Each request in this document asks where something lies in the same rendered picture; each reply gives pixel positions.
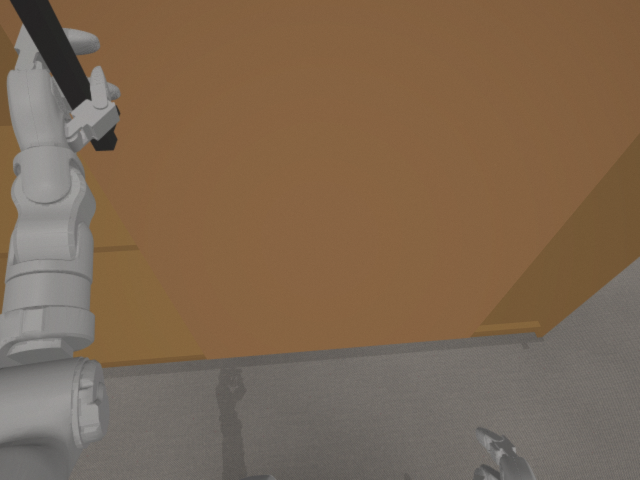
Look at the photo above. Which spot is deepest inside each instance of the right robot hand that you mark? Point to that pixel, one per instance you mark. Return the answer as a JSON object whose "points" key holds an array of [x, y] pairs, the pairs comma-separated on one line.
{"points": [[503, 452]]}

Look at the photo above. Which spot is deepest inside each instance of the left robot hand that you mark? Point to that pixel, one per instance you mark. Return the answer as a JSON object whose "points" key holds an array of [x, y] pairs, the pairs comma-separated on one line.
{"points": [[38, 107]]}

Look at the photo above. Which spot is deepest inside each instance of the robot left upper arm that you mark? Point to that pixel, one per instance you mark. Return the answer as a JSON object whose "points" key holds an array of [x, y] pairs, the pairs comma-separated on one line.
{"points": [[49, 412]]}

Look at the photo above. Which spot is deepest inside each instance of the handle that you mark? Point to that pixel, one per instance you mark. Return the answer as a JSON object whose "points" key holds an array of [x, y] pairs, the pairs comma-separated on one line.
{"points": [[46, 32]]}

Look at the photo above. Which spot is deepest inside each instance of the left robot forearm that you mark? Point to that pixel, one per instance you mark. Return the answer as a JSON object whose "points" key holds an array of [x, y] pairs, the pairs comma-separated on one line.
{"points": [[46, 308]]}

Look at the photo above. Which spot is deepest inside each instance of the wardrobe door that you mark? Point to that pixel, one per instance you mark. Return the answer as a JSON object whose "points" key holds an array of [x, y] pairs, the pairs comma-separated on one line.
{"points": [[607, 217], [306, 175]]}

